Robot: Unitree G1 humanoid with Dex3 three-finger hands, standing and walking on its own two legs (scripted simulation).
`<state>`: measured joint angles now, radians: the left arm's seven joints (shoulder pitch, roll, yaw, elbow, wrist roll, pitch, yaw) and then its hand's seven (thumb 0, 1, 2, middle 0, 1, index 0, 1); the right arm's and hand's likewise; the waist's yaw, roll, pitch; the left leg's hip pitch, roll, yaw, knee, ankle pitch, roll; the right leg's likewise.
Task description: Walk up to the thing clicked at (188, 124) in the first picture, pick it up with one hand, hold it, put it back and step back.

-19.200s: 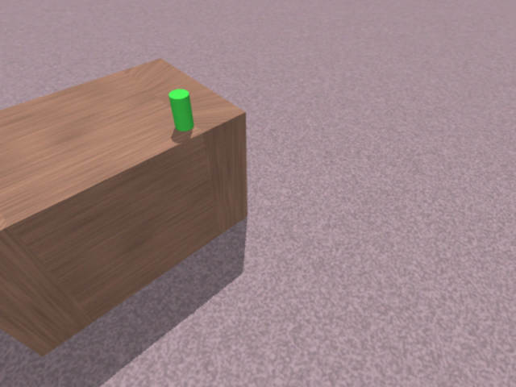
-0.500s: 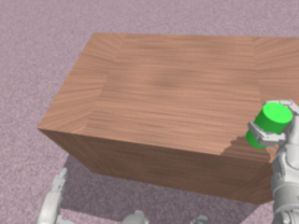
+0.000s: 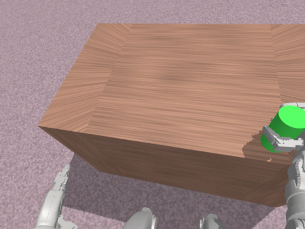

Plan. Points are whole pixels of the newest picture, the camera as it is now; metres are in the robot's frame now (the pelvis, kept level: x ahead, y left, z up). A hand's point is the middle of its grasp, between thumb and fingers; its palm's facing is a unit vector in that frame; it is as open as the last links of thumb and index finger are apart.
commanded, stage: loosen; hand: right
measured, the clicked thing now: (282, 130) +0.41 -0.26 -0.02
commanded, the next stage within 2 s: open in 0.18 s
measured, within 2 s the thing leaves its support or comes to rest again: neither
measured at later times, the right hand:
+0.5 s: hand (286, 124) +0.42 -0.26 +0.00, palm faces +0.31 +0.95 +0.01, open 10.8 cm
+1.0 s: hand out of the picture +0.42 -0.29 +0.05, palm faces +0.38 +0.93 +0.01, open 16.0 cm
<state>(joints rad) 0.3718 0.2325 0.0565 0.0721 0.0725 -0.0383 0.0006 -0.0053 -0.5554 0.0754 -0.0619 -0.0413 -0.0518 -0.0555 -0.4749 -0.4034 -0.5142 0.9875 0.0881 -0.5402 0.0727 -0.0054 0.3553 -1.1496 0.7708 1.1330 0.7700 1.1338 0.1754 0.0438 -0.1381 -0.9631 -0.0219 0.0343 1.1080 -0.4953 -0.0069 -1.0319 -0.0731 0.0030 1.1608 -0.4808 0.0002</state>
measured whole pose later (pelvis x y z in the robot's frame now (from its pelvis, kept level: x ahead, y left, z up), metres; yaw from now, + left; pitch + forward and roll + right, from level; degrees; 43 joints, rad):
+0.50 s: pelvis -0.01 +0.00 -0.01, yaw -1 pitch +20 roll +3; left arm 0.40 0.25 0.06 0.01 0.06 -0.01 -0.01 0.00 -0.53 0.06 -0.06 -0.05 -0.06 -0.05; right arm -0.51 -0.42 -0.52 0.99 0.10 -0.53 0.09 -0.01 0.37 -0.49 0.88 0.70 0.88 0.70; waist 0.18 0.03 -0.15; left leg -0.99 -0.02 0.05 1.14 -0.51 0.00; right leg -1.07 -0.07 0.02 1.20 -0.49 0.00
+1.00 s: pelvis +0.00 +0.00 +0.01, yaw -1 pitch +18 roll +3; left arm 0.43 0.26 0.08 0.02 0.05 0.01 0.00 0.00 -0.52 0.05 -0.07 -0.05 -0.07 -0.05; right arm -0.51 -0.47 -0.56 0.93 0.09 -0.47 0.09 -0.02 0.45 -0.19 0.25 0.22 0.25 0.23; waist 0.16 0.04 -0.15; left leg -0.91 -0.02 0.04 1.08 -0.48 -0.01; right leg -0.98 -0.07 0.01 1.14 -0.47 0.00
